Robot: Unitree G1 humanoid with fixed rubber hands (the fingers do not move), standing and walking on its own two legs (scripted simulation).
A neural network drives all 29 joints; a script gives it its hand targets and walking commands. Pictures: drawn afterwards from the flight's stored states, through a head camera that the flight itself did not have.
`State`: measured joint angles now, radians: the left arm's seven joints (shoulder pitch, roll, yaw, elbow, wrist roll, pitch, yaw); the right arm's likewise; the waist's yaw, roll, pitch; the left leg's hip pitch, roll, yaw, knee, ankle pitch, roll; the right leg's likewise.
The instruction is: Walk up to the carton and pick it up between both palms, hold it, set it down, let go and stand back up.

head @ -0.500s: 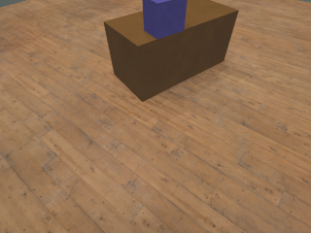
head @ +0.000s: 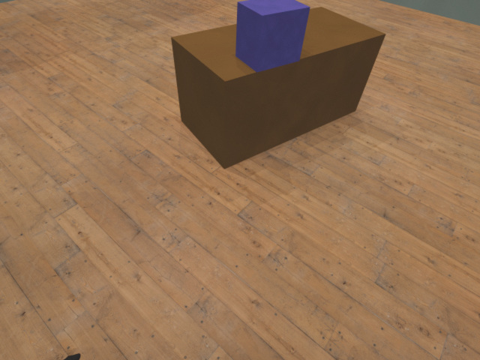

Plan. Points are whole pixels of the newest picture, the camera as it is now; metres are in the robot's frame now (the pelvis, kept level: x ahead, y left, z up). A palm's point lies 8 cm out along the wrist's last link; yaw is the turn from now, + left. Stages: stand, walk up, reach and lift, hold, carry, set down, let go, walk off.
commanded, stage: walk up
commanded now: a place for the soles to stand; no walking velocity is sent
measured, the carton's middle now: (270, 33) +1.53 -0.11 -0.07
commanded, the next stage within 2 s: none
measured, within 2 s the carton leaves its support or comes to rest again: neither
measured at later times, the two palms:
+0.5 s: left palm (133, 244) +0.38 +0.25 -0.08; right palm (444, 309) +0.27 -0.38 -0.10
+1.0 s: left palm (187, 174) +0.58 +0.16 -0.07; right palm (454, 228) +0.44 -0.47 -0.08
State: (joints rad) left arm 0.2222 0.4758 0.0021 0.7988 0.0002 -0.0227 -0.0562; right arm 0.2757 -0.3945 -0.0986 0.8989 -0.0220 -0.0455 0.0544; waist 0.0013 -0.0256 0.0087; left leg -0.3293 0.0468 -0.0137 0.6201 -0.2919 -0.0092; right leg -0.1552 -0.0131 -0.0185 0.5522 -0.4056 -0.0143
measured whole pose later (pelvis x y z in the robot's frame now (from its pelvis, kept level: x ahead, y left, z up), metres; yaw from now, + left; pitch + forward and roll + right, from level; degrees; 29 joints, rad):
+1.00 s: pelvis +0.44 -0.14 +0.01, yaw +4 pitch -3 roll +2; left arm 0.17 0.44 0.00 0.64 0.00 0.03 -0.08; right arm 0.48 -0.39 -0.07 0.83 0.01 -0.08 -0.11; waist -0.02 -0.07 0.11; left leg -0.23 0.04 0.01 0.51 -0.24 0.04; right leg -0.49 0.08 0.05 1.43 -0.54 -0.02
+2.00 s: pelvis +0.84 -0.32 -0.01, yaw +12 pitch -3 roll +1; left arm 0.17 0.51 0.00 0.55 0.00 0.01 -0.06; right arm 0.49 -0.44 -0.05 0.71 0.00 -0.11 -0.08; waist 0.01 -0.13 0.11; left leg -0.26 0.01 -0.11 0.67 -0.35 0.02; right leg -0.53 -0.06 0.00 0.99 -0.36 -0.04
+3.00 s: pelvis +0.75 -0.37 +0.00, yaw +23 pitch -2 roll -2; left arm 0.18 0.48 0.01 0.72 0.00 0.07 -0.03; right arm 0.48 -0.44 -0.05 0.74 -0.05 0.00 -0.04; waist 0.01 -0.05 0.08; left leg -0.36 -0.05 -0.13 0.66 -0.36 0.03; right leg -0.52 -0.05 -0.11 1.21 -0.32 -0.03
